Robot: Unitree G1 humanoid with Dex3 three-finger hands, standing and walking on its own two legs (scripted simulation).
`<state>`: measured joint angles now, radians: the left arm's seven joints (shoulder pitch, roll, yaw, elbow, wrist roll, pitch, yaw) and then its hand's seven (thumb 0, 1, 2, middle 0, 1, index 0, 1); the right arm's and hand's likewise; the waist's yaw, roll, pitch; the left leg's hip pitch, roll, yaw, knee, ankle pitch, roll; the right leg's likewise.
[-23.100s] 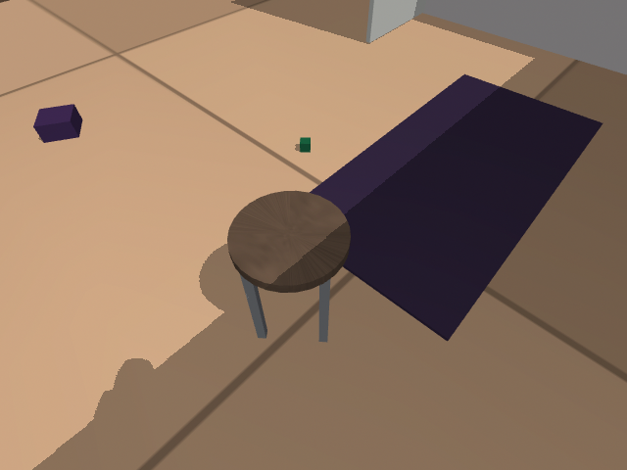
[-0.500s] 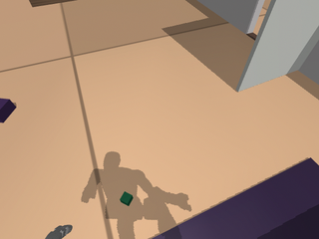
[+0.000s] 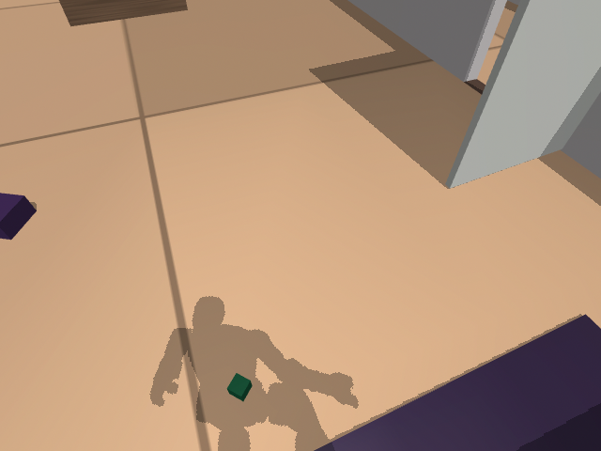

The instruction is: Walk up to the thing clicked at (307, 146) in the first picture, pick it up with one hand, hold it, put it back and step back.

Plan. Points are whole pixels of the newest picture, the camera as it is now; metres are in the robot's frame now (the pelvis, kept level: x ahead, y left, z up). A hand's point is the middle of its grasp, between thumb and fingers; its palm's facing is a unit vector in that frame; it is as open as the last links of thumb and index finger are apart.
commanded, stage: walk up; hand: left
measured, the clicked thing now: (239, 387) +0.42 +0.23 -0.77
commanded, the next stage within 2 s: stand in 0.30 s
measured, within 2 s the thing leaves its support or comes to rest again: neither
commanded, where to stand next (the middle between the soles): +0.04 +0.00 m, yaw +0 degrees
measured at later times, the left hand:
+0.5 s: hand out of the picture +0.09 +0.26 -0.16, palm faces -0.02 -0.94 -0.34, open 7.4 cm
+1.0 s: hand out of the picture +0.09 +0.25 -0.15, palm faces -0.02 -0.94 -0.34, open 7.4 cm
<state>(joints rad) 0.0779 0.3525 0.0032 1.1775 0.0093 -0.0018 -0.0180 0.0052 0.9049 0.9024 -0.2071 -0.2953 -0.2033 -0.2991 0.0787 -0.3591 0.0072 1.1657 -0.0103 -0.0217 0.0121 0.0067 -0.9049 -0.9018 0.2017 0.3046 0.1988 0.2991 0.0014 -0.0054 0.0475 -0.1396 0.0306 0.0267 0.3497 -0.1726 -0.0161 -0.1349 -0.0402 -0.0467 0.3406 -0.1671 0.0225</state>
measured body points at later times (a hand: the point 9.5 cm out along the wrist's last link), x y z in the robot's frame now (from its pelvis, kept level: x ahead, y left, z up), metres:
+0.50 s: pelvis +0.01 +0.00 +0.00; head +0.02 +0.00 +0.45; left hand +0.09 +0.30 -0.13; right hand +0.10 -0.30 -0.13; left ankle +0.01 +0.13 -0.75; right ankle +0.01 -0.13 -0.75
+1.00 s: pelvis +0.01 +0.00 +0.00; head +0.02 +0.00 +0.45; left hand +0.09 +0.30 -0.13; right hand +0.09 -0.30 -0.13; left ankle +0.01 +0.13 -0.75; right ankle +0.01 -0.13 -0.75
